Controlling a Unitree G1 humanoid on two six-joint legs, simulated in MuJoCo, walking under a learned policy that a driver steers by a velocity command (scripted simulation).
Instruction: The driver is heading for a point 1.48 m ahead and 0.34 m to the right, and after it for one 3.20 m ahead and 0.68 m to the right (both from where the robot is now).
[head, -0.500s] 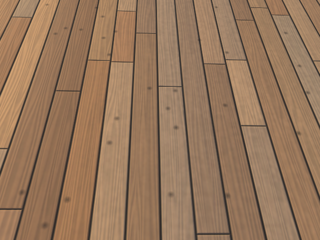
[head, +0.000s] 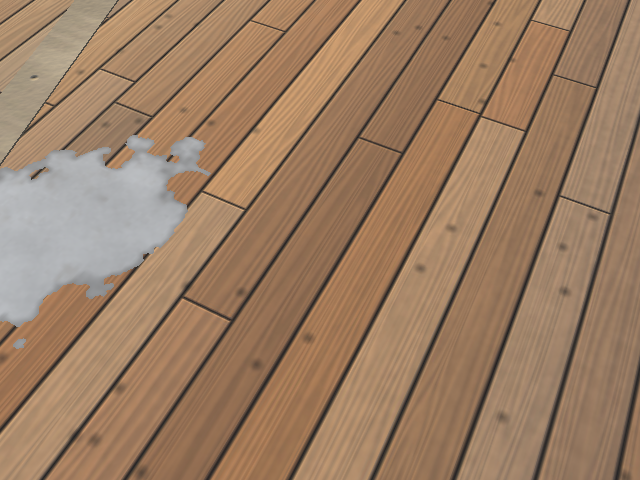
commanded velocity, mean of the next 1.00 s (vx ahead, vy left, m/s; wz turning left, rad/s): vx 0.13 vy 0.00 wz -0.39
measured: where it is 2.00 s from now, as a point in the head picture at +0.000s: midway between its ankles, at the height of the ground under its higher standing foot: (374, 244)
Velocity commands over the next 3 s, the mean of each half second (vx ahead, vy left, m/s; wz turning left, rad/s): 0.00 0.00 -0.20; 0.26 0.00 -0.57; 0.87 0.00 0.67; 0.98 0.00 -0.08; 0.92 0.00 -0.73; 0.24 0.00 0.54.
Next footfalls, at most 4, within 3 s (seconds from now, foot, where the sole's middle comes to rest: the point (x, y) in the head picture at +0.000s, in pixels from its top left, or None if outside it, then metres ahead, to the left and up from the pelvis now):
0.04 left None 0.07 0.13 -0.77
0.58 right None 0.04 -0.11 -0.77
1.20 left None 0.40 -0.02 -0.77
1.64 right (424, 293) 0.86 -0.21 -0.77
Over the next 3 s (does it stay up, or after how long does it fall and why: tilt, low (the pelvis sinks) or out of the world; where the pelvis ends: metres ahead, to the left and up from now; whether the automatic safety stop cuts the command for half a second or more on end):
stays up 1.69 -0.28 -0.01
